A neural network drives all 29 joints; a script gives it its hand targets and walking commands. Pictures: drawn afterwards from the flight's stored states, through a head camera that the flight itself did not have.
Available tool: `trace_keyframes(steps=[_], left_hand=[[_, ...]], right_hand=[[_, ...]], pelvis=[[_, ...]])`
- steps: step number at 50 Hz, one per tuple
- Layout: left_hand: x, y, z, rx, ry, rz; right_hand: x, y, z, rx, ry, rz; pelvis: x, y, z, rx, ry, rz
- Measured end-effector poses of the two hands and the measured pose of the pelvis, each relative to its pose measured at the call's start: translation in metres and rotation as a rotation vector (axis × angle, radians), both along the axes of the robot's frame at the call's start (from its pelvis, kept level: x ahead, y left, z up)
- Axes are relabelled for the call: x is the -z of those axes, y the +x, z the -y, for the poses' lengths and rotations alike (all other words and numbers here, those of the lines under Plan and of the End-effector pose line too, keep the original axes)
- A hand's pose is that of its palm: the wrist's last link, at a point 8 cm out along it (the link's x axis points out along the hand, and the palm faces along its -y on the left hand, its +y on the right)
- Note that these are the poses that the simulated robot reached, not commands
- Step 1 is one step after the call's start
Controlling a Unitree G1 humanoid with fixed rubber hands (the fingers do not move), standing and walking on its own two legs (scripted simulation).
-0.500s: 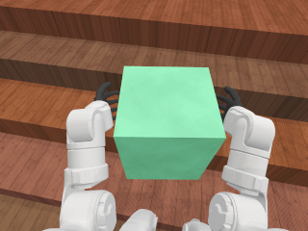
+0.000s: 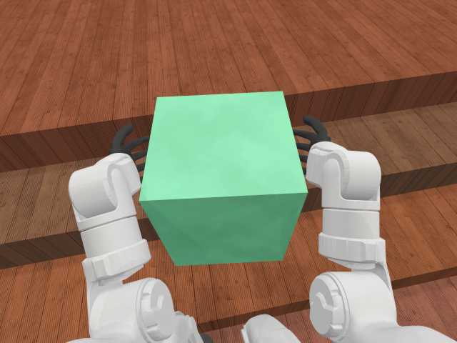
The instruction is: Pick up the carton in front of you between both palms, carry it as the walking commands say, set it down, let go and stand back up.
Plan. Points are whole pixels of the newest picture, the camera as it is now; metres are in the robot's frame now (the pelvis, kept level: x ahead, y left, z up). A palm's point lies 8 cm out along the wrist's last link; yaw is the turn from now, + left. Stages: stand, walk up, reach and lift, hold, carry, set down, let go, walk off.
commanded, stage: carry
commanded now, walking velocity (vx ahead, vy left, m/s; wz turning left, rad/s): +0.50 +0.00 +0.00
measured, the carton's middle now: (224, 185) +0.36 -0.05 +0.06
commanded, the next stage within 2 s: none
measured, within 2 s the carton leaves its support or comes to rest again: neither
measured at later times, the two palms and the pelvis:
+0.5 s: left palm out of the picture +0.63 +0.14 +0.30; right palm out of the picture +0.68 -0.16 +0.30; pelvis +0.31 -0.07 +0.15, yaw +2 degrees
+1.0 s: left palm out of the picture +0.96 +0.08 +0.47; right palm out of the picture +0.94 -0.22 +0.46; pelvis +0.60 -0.03 +0.30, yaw +0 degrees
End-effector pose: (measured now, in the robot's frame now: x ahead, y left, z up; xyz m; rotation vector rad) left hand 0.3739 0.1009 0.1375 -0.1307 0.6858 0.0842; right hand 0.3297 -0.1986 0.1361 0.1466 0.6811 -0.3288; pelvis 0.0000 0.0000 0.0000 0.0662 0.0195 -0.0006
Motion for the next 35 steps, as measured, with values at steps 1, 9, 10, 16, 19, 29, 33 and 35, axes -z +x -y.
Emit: trace_keyframes(steps=[1, 9, 10, 16, 19, 29, 33, 35], left_hand=[[-0.007, 0.007, -0.002, -0.007, -0.009, -0.004], [-0.094, 0.080, -0.032, -0.065, -0.021, 0.148], [-0.102, 0.091, -0.033, -0.069, -0.022, 0.160], [-0.135, 0.164, -0.032, -0.096, -0.041, 0.149], [-0.142, 0.204, -0.031, -0.126, -0.026, 0.116], [-0.194, 0.293, -0.031, -0.245, 0.070, -0.008], [-0.243, 0.343, -0.016, -0.207, 0.061, 0.071], [-0.267, 0.368, -0.009, -0.186, 0.074, 0.121]], right_hand=[[-0.008, 0.009, -0.002, 0.001, 0.007, -0.002], [-0.109, 0.113, -0.031, -0.100, -0.018, 0.152], [-0.120, 0.126, -0.033, -0.111, -0.031, 0.164], [-0.160, 0.208, -0.032, -0.151, -0.054, 0.162], [-0.163, 0.257, -0.030, -0.175, -0.030, 0.133], [-0.190, 0.381, -0.031, -0.243, 0.081, 0.020], [-0.234, 0.418, -0.016, -0.226, 0.066, 0.097], [-0.255, 0.438, -0.008, -0.219, 0.065, 0.146]], pelvis=[[-0.011, 0.009, -0.001, 0.002, -0.005, 0.002], [-0.070, 0.096, 0.008, 0.004, -0.068, -0.014], [-0.074, 0.109, 0.011, 0.000, -0.076, -0.014], [-0.097, 0.193, 0.032, -0.014, -0.146, -0.015], [-0.108, 0.235, 0.043, -0.025, -0.159, -0.040], [-0.198, 0.344, 0.072, -0.039, -0.124, -0.014], [-0.231, 0.383, 0.074, -0.049, -0.085, -0.022], [-0.241, 0.404, 0.071, -0.045, -0.072, -0.027]])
